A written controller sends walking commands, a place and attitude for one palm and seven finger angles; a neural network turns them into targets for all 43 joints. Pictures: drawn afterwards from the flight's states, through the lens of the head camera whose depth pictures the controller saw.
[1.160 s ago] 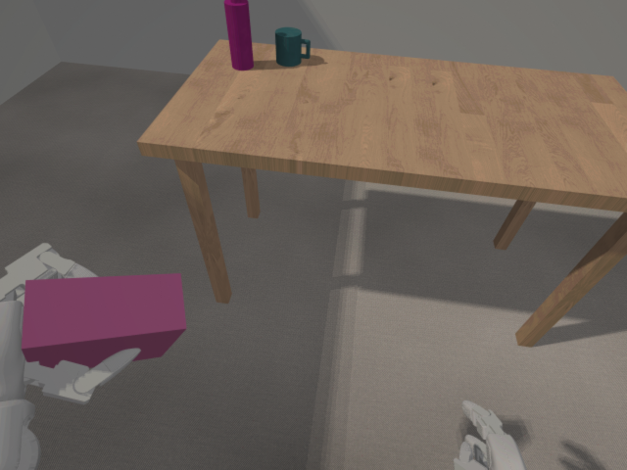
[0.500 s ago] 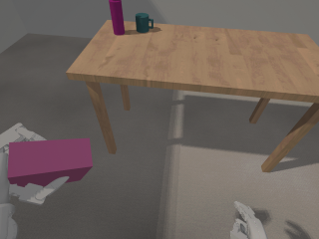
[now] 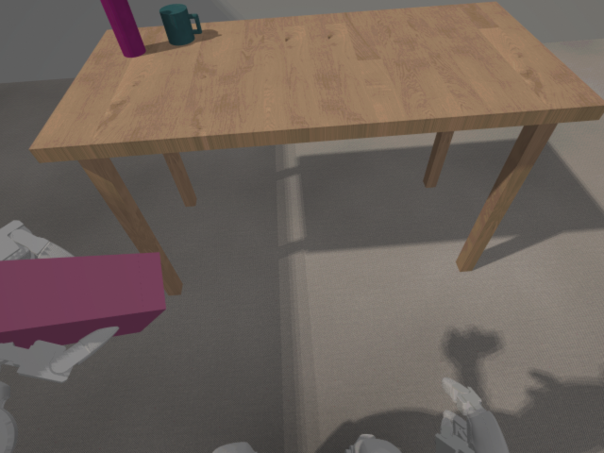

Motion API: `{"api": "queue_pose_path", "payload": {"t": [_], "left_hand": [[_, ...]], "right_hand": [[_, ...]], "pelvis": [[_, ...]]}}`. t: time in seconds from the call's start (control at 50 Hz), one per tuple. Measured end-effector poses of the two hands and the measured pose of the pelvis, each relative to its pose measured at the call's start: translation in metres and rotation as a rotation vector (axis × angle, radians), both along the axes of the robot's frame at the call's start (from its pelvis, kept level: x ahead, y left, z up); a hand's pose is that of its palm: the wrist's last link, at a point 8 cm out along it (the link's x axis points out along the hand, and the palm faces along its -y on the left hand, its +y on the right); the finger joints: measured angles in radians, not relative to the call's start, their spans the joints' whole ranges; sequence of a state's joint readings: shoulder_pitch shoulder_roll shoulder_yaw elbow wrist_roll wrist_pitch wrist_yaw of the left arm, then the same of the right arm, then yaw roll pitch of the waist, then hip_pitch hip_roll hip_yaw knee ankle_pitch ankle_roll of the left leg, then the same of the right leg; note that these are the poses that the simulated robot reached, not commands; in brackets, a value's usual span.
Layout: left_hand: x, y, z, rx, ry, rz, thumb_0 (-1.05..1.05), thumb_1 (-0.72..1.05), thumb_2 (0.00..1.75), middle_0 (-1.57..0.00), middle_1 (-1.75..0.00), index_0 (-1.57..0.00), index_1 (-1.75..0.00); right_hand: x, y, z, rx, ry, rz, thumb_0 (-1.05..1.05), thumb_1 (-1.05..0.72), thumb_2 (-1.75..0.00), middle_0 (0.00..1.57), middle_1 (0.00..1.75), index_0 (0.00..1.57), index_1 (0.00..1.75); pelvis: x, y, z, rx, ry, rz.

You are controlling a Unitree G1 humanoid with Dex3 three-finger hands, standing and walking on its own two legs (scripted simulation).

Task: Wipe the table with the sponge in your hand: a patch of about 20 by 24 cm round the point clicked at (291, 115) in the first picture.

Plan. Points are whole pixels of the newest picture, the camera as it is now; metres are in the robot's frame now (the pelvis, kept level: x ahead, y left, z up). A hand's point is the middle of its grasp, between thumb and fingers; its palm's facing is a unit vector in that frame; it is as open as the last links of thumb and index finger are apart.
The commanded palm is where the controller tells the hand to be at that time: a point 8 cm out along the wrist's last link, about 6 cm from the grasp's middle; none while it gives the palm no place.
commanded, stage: turn to face it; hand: left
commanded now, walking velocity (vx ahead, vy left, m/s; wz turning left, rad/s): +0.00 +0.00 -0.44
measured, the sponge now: (106, 301) +0.22 +0.21 +0.16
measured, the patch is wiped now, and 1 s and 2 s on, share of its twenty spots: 0.00 0.00 0.00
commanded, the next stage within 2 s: take the last steps up to it in 0.42 s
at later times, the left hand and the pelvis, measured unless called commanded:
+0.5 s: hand (107, 302) +0.21 +0.19 +0.19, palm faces +0.26 -0.87 -0.42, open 9.4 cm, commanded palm +0.18 +0.23 +0.21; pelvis -0.04 -0.01 +0.03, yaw -12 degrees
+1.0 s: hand (142, 308) +0.20 +0.15 +0.19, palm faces +0.23 -0.87 -0.43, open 9.4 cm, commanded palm +0.17 +0.20 +0.21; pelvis -0.05 -0.04 +0.04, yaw -11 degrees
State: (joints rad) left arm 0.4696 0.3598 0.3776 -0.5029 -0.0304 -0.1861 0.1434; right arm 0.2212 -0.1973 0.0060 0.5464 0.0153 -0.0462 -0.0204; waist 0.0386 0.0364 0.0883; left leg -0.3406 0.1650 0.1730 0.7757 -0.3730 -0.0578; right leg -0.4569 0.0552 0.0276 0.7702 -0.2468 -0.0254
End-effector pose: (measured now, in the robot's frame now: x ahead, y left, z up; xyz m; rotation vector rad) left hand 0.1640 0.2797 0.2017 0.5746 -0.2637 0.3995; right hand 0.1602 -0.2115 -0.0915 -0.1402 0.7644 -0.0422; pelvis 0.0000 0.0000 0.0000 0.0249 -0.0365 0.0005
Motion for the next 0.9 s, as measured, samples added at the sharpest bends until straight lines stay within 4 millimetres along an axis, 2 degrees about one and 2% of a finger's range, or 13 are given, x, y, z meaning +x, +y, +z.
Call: {"api": "queue_pose_path", "payload": {"t": [0.08, 0.18, 0.32, 0.38, 0.46, 0.52, 0.58, 0.64, 0.7, 0.78, 0.84, 0.9], "left_hand": [[0.014, -0.024, 0.000, -0.050, -0.010, -0.052, 0.00, -0.43, 0.99, -0.83, -1.34, -0.83, -1.34], [0.022, -0.039, 0.004, -0.033, 0.051, -0.151, 0.00, -0.43, 0.99, -0.83, -1.34, -0.83, -1.34], [0.013, -0.036, 0.015, 0.011, 0.003, -0.242, 0.00, -0.43, 0.99, -0.83, -1.34, -0.83, -1.35], [0.010, -0.032, 0.012, -0.004, -0.018, -0.241, 0.00, -0.43, 0.99, -0.83, -1.34, -0.83, -1.35], [0.008, -0.033, 0.005, -0.049, 0.012, -0.204, 0.00, -0.43, 0.99, -0.83, -1.34, -0.83, -1.35], [0.012, -0.049, 0.001, -0.084, 0.017, -0.212, 0.00, -0.43, 0.99, -0.83, -1.34, -0.83, -1.35], [0.022, -0.078, 0.000, -0.071, -0.010, -0.267, 0.00, -0.43, 0.99, -0.83, -1.34, -0.83, -1.35], [0.032, -0.109, 0.003, -0.056, -0.039, -0.333, 0.00, -0.43, 0.99, -0.83, -1.34, -0.83, -1.35], [0.032, -0.126, 0.010, -0.033, -0.031, -0.389, 0.00, -0.43, 1.00, -0.83, -1.34, -0.83, -1.35], [0.020, -0.124, 0.014, 0.043, 0.059, -0.401, 0.00, -0.43, 1.00, -0.83, -1.34, -0.83, -1.35], [0.011, -0.112, 0.017, 0.073, 0.084, -0.366, 0.00, -0.43, 1.00, -0.83, -1.35, -0.83, -1.35], [0.004, -0.099, 0.019, 0.048, 0.064, -0.311, 0.00, -0.43, 1.00, -0.83, -1.35, -0.83, -1.35]], "right_hand": [[-0.012, -0.014, -0.002, -0.005, 0.038, -0.018, 0.02, -0.90, -0.90, 0.20, 0.30, 0.20, 0.30], [-0.034, -0.034, 0.018, -0.030, 0.058, -0.088, 0.02, -0.90, -0.90, 0.20, 0.30, 0.20, 0.30], [-0.066, -0.056, 0.037, -0.119, 0.051, -0.156, 0.02, -0.90, -0.90, 0.20, 0.30, 0.20, 0.30], [-0.080, -0.057, 0.042, -0.132, 0.044, -0.190, 0.02, -0.91, -0.90, 0.20, 0.30, 0.20, 0.30], [-0.095, -0.054, 0.044, -0.089, 0.014, -0.240, 0.02, -0.90, -0.90, 0.20, 0.30, 0.20, 0.30], [-0.104, -0.053, 0.038, -0.054, -0.001, -0.254, 0.02, -0.90, -0.90, 0.20, 0.30, 0.20, 0.30], [-0.112, -0.057, 0.026, -0.021, -0.014, -0.254, 0.01, -0.90, -0.90, 0.20, 0.30, 0.20, 0.30], [-0.122, -0.068, 0.013, -0.006, 0.010, -0.266, 0.01, -0.90, -0.90, 0.20, 0.30, 0.20, 0.30], [-0.138, -0.083, 0.012, -0.014, 0.058, -0.309, 0.02, -0.90, -0.90, 0.20, 0.30, 0.21, 0.30], [-0.160, -0.103, 0.021, -0.040, 0.105, -0.381, 0.02, -0.90, -0.90, 0.20, 0.30, 0.20, 0.30], [-0.172, -0.113, 0.028, -0.080, 0.143, -0.387, 0.02, -0.90, -0.90, 0.20, 0.30, 0.20, 0.30], [-0.175, -0.119, 0.032, -0.125, 0.167, -0.365, 0.02, -0.91, -0.90, 0.20, 0.30, 0.20, 0.30]], "pelvis": [[-0.007, -0.007, 0.005, 0.016, 0.012, -0.019], [-0.018, -0.011, 0.020, 0.037, 0.051, -0.068], [-0.033, -0.004, 0.022, 0.019, 0.092, -0.119], [-0.040, -0.004, 0.023, 0.019, 0.063, -0.150], [-0.038, -0.009, 0.027, -0.020, 0.049, -0.188], [-0.039, -0.016, 0.026, -0.036, 0.038, -0.227], [-0.045, -0.031, 0.017, -0.034, 0.023, -0.245], [-0.056, -0.041, 0.013, -0.053, 0.010, -0.228], [-0.063, -0.046, 0.018, -0.025, 0.015, -0.229], [-0.063, -0.050, 0.028, -0.001, 0.040, -0.248], [-0.060, -0.053, 0.033, 0.010, 0.048, -0.236], [-0.057, -0.051, 0.036, 0.018, 0.048, -0.222]]}}
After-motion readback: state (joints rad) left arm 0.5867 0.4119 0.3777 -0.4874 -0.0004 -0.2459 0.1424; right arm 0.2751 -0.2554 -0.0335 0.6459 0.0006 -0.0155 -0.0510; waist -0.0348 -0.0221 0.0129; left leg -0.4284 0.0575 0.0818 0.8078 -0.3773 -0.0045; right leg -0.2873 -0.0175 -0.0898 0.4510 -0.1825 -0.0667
